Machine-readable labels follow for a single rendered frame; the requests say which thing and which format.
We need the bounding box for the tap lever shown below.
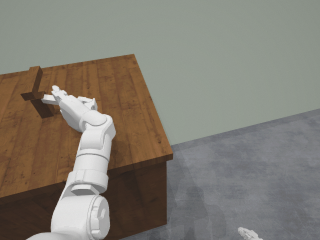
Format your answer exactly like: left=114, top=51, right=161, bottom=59
left=41, top=94, right=86, bottom=105

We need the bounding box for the robot right hand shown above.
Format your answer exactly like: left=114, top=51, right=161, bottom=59
left=238, top=227, right=263, bottom=240

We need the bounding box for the counter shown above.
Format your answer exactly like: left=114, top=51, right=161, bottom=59
left=0, top=54, right=173, bottom=240

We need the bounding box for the robot left hand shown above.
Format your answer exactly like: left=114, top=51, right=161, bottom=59
left=51, top=85, right=98, bottom=132

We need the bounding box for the robot left upper arm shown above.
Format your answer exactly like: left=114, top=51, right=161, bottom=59
left=26, top=194, right=110, bottom=240

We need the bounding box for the robot left forearm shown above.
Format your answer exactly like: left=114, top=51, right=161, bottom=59
left=51, top=110, right=116, bottom=232

